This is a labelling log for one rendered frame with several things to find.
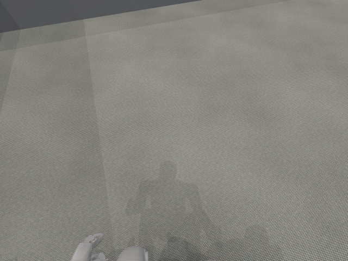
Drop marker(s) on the robot left thigh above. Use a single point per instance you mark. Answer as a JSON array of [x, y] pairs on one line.
[[134, 253]]

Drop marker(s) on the robot left hand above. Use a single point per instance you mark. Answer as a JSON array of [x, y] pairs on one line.
[[84, 250]]

